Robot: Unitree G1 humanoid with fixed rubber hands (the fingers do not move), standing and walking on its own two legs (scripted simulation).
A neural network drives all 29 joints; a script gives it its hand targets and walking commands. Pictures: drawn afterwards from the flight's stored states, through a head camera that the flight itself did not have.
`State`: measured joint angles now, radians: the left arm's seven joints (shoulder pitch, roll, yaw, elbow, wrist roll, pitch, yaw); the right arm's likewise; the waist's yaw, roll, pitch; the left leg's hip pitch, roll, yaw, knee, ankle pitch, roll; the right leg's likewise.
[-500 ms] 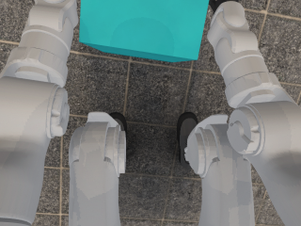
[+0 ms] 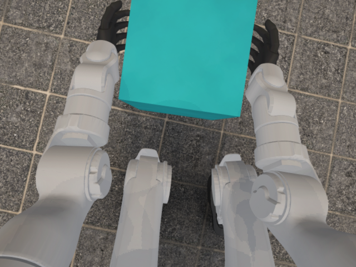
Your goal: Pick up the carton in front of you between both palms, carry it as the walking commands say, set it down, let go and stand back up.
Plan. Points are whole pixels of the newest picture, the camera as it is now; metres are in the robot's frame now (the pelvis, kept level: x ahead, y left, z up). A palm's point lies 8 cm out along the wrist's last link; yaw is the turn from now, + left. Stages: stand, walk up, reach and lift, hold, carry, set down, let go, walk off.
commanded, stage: reach and lift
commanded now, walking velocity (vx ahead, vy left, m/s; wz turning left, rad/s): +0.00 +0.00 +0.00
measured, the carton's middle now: (183, 68) +0.52 +0.04 -0.16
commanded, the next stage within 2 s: none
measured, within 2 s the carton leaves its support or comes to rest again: neither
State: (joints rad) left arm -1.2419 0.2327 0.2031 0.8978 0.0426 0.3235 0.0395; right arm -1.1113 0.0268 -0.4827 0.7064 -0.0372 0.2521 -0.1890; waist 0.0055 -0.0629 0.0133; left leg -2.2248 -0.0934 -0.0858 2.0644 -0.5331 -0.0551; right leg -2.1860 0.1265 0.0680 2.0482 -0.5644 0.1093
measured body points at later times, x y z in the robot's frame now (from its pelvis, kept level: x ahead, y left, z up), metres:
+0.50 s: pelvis +0.02 -0.01 +0.12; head +0.25 +0.03 +0.51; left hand +0.49 +0.18 +0.06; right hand +0.50 -0.12 +0.07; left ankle +0.11 +0.13 -0.37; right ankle +0.12 -0.14 -0.37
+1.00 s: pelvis +0.07 -0.01 +0.27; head +0.19 +0.01 +0.70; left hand +0.44 +0.17 +0.22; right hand +0.46 -0.13 +0.23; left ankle +0.11 +0.13 -0.37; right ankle +0.12 -0.14 -0.37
